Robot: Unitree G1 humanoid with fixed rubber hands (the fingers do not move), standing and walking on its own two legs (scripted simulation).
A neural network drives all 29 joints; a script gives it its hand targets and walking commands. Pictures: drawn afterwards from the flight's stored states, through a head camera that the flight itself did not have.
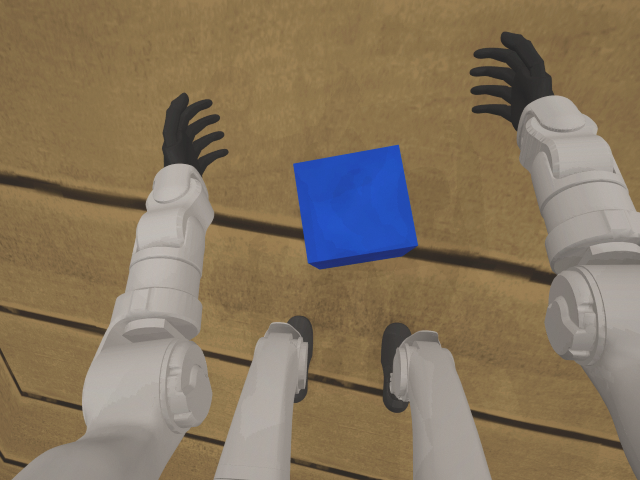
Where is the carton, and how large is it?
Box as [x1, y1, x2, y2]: [293, 145, 417, 268]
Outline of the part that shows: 398,145 293,164 308,263 318,268 325,268 401,256 417,245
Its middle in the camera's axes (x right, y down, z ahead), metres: +0.08 -0.05 +0.87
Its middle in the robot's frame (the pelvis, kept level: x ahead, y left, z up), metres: +0.49 +0.02 -0.51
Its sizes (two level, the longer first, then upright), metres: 0.210 0.200 0.250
